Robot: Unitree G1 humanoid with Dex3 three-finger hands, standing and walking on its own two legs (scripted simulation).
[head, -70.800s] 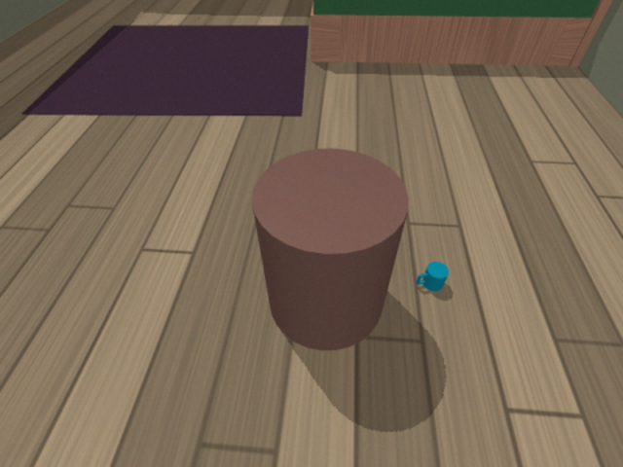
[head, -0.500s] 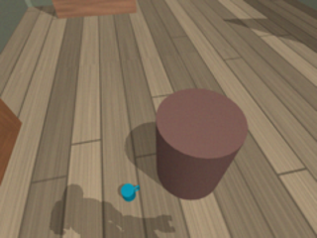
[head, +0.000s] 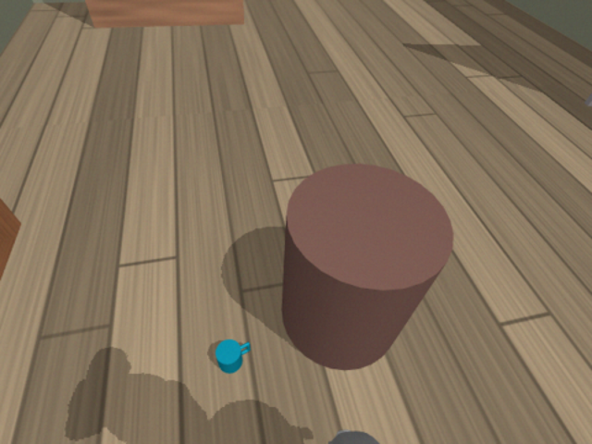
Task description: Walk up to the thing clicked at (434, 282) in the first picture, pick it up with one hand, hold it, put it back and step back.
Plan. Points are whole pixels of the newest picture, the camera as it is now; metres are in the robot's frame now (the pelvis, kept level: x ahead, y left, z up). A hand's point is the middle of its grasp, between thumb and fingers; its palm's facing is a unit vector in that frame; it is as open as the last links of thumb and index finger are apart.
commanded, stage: walk up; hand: left
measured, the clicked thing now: (234, 354) +0.51 +0.18 -0.73
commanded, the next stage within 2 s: none
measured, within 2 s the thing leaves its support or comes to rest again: neither
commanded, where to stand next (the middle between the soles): +0.10 -0.03 m, yaw -2 degrees
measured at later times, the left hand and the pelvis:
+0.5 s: hand out of the picture +0.16 +0.25 -0.16, palm faces -0.02 -0.94 -0.35, open 7.3 cm; pelvis +0.01 +0.00 -0.02, yaw -1 degrees
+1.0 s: hand out of the picture +0.07 +0.28 -0.17, palm faces -0.01 -0.93 -0.37, open 7.4 cm; pelvis +0.01 +0.01 -0.01, yaw -2 degrees
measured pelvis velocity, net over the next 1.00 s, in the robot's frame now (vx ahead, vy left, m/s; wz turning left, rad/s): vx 0.01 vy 0.01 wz -0.03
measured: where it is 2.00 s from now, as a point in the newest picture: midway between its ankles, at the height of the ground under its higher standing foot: outside the picture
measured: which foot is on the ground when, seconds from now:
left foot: down 0.00-0.68, up 0.70-0.88, down 0.90-1.00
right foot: up 0.00-0.16, down 0.18-0.44, up 0.46-0.64, down 0.66-0.94, up 0.96-1.00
